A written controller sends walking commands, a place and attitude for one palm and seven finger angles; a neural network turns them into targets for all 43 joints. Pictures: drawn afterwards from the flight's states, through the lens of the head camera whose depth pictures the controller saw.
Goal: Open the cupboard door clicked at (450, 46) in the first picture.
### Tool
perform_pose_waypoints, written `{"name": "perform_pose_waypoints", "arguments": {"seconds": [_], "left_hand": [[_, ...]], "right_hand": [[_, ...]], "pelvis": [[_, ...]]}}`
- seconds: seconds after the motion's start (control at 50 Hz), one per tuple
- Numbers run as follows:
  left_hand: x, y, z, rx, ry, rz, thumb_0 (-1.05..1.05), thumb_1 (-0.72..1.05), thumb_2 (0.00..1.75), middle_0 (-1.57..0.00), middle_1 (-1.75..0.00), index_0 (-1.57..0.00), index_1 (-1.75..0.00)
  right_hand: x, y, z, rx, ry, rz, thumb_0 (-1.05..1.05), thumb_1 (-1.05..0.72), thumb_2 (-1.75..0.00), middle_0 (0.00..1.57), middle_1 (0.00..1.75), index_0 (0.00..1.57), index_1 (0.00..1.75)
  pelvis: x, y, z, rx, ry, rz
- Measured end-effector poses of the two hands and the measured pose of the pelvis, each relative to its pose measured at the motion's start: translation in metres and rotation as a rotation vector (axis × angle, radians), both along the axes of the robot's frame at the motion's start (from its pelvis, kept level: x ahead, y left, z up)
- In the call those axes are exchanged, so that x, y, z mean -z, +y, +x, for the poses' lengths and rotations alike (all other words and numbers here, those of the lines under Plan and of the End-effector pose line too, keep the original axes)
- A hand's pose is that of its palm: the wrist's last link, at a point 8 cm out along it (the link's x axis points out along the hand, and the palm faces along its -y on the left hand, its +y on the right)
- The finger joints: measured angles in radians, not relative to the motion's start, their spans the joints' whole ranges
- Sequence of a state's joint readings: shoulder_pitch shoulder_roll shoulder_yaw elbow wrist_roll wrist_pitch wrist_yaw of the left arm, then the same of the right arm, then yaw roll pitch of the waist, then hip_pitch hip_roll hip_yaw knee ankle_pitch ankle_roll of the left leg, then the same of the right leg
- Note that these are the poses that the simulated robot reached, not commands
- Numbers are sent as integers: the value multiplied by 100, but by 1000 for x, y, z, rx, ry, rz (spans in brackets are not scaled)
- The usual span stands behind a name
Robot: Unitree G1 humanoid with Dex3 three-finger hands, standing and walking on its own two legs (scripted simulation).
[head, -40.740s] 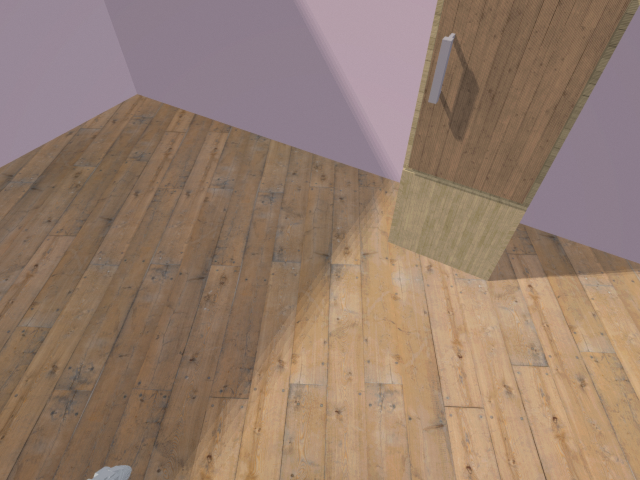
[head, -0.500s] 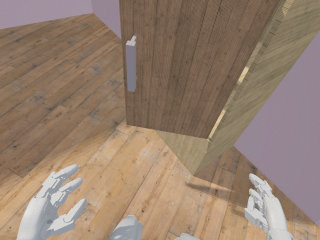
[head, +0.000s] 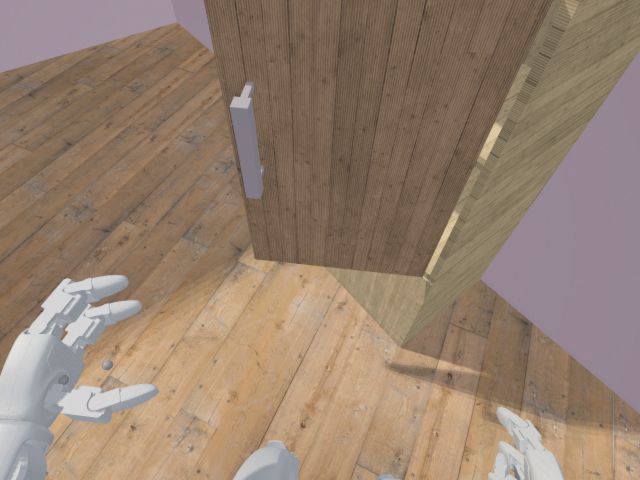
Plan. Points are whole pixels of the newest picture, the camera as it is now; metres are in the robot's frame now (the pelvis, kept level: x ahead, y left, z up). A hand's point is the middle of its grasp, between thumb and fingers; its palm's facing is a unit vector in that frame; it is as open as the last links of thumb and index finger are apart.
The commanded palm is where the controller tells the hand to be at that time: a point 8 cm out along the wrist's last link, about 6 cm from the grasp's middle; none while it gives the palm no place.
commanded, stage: raise the hand with hooked fingers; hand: left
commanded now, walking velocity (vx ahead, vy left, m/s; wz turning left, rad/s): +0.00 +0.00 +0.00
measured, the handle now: (251, 143) +0.56 +0.14 +0.09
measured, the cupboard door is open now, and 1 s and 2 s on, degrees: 45 45 45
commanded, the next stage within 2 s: move the hooked fingers beside the handle in 1.10 s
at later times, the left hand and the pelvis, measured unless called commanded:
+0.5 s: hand (78, 314) +0.26 +0.27 +0.10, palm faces -0.02 -1.00 -0.06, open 14.0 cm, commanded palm +0.24 +0.32 +0.11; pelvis -0.01 +0.01 +0.02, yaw +0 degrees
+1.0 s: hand (80, 290) +0.29 +0.28 +0.11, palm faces -0.02 -1.00 -0.05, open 14.0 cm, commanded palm +0.26 +0.32 +0.11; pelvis +0.00 +0.00 +0.03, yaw +0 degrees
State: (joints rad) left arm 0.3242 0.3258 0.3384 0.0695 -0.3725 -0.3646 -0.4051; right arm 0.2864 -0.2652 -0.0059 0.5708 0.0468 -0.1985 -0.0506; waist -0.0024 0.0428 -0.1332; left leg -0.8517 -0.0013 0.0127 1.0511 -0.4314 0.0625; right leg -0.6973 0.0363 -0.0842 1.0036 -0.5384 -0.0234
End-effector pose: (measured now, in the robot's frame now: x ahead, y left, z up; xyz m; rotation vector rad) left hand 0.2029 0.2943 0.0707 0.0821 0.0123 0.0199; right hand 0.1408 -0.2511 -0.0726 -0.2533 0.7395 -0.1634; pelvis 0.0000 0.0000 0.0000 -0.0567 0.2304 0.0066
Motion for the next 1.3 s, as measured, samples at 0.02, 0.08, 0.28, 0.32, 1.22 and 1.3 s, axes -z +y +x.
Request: {"name": "perform_pose_waypoints", "arguments": {"seconds": [0.02, 0.08, 0.28, 0.32, 1.22, 1.3], "left_hand": [[5, -1, 2, 23, 25, -10, 0, -9, 47, -27, -93, -26, -93], [14, -6, 6, 88, 85, -30, 0, -16, 44, -27, -98, -27, -98], [-33, 21, 24, 12, -79, 5, 0, -38, 34, -30, -112, -29, -112], [-30, 26, 27, 18, -31, -5, 0, -42, 33, -30, -114, -29, -115], [-41, 35, 66, 42, 13, -48, -1, -50, 30, -30, -120, -30, -120], [-36, 32, 70, 44, 21, -54, -1, -50, 30, -30, -120, -30, -120]], "right_hand": [[-2, -2, 2, -1, -5, -9, 1, -91, -89, 20, 30, 21, 30], [-11, -5, 7, 3, -35, -31, 1, -91, -89, 20, 30, 20, 30], [-36, 14, 21, -40, -115, -13, 1, -91, -89, 20, 30, 20, 30], [-36, 18, 21, -45, -112, 2, 1, -91, -89, 20, 30, 20, 30], [-36, 7, 6, -20, -36, 1, 1, -91, -89, 20, 30, 21, 30], [-34, 5, 6, -27, -25, -7, 1, -91, -89, 20, 30, 21, 30]], "pelvis": [[0, 1, 0, -1, -1, -1], [-2, 3, -1, 3, -8, -2], [-14, 6, -3, -6, -51, -5], [-16, 7, -4, -7, -56, -5], [-29, 1, 0, 4, -74, 12], [-28, 1, 0, -1, -70, 11]]}}
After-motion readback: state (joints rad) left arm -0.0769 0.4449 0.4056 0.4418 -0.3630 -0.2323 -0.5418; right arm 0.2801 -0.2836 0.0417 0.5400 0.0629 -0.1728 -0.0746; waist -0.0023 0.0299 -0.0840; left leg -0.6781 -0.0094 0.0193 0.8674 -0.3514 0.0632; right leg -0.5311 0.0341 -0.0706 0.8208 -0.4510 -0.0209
